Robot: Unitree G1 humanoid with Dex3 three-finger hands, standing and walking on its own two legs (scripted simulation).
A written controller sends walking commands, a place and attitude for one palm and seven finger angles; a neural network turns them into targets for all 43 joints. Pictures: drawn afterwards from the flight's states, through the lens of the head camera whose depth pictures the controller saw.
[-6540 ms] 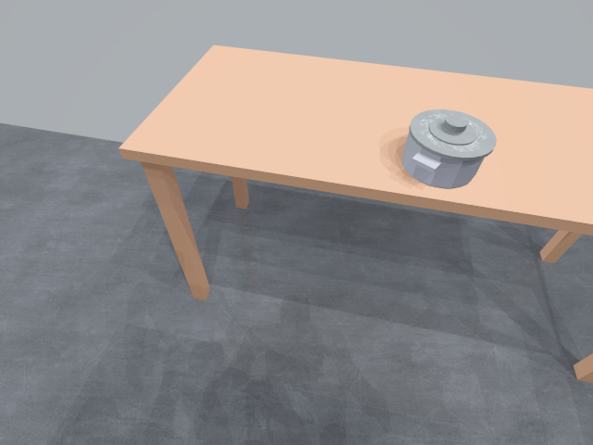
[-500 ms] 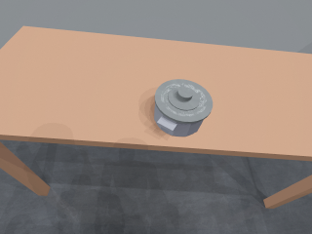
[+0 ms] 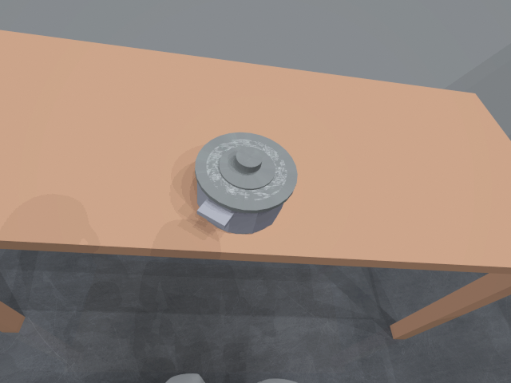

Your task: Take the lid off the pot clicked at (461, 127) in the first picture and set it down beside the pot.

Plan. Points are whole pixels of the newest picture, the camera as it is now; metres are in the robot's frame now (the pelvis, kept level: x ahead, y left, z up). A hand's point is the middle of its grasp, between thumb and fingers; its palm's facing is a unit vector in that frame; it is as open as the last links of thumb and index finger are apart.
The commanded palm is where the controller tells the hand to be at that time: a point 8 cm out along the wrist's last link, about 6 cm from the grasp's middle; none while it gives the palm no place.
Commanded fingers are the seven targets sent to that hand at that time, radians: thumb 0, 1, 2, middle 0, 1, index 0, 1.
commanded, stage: shuffle to correct the standing spot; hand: left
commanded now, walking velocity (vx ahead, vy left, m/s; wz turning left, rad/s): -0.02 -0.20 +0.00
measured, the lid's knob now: (248, 160) +0.44 +0.04 +0.09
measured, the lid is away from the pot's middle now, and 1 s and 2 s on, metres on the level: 0.00 0.00 0.00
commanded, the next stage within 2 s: come to a stop and stand still in 0.32 s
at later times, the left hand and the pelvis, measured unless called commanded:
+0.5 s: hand out of the picture +0.01 +0.08 -0.16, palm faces +0.03 -0.98 -0.20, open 7.3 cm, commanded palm none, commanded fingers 0.00 0.90 0.90 -0.20 -0.30 -0.20 -0.30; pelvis -0.01 -0.10 +0.01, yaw +2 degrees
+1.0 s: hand out of the picture -0.05 +0.08 -0.16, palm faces +0.04 -0.97 -0.22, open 7.3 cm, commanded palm none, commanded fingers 0.00 0.90 0.90 -0.20 -0.30 -0.20 -0.30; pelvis -0.04 -0.10 +0.01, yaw +1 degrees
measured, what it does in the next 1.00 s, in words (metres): steps to the right: right foot, then left foot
